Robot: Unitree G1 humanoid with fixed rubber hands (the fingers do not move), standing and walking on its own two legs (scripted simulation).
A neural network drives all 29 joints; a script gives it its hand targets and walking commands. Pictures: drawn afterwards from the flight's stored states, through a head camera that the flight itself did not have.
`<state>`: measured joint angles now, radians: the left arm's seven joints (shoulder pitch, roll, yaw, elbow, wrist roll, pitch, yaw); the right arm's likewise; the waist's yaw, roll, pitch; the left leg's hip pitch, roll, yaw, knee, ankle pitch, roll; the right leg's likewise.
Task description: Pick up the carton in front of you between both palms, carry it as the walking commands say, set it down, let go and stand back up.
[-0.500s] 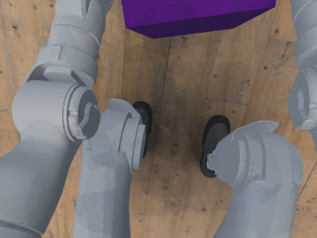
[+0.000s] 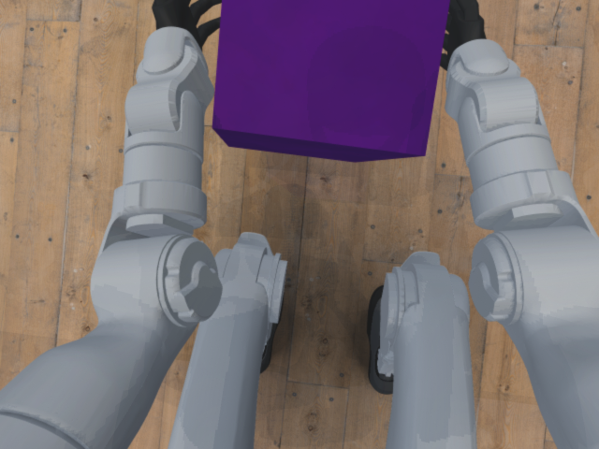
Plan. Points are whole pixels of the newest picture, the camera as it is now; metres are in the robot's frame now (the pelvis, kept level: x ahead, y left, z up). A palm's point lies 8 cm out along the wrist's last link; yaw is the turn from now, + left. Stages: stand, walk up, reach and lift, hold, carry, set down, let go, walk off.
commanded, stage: reach and lift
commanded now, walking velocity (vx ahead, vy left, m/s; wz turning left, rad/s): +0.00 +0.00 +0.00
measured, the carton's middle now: (313, 70) +0.55 +0.05 -0.13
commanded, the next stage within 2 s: none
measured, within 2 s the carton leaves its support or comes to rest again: neither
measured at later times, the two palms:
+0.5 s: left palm (92, 6) +0.48 +0.17 +0.10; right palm (542, 30) +0.49 -0.12 +0.07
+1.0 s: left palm out of the picture +0.44 +0.16 +0.25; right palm out of the picture +0.43 -0.14 +0.22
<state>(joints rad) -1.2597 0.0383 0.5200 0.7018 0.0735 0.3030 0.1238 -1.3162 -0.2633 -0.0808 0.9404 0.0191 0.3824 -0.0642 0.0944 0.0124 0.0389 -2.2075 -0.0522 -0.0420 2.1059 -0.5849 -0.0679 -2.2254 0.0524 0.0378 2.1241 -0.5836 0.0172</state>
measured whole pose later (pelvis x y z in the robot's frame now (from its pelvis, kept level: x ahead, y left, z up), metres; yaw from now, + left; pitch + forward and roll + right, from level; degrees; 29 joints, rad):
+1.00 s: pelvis +0.04 +0.02 +0.26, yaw -2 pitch +29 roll +0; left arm -0.67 -0.21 0.51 0.54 0.31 0.33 0.04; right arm -0.64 0.04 -0.36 0.65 -0.26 0.45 0.02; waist 0.05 -0.01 -0.22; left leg -1.28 -0.03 -0.04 1.19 -0.42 -0.01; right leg -1.28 0.03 0.06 1.18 -0.41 0.03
